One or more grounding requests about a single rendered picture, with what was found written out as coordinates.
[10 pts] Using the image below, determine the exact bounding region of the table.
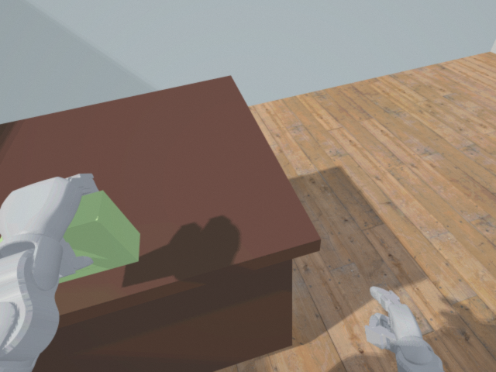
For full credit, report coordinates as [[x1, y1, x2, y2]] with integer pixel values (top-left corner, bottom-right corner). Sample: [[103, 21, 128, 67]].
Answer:
[[0, 75, 321, 372]]

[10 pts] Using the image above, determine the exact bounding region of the right robot forearm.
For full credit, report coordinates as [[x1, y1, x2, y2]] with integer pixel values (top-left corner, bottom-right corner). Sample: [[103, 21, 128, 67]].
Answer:
[[394, 336, 444, 372]]

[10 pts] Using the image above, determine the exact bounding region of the left robot forearm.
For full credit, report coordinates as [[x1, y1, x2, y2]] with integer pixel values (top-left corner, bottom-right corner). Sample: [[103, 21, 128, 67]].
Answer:
[[0, 234, 63, 372]]

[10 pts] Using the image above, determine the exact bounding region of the robot right hand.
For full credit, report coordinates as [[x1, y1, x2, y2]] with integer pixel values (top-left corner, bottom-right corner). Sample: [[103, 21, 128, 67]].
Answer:
[[364, 286, 423, 353]]

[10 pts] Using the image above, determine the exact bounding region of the robot left hand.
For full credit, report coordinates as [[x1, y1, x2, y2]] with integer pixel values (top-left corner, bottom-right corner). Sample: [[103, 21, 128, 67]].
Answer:
[[0, 174, 99, 278]]

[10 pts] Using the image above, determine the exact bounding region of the sponge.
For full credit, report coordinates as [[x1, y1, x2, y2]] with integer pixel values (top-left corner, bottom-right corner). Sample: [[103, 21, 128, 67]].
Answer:
[[0, 190, 140, 283]]

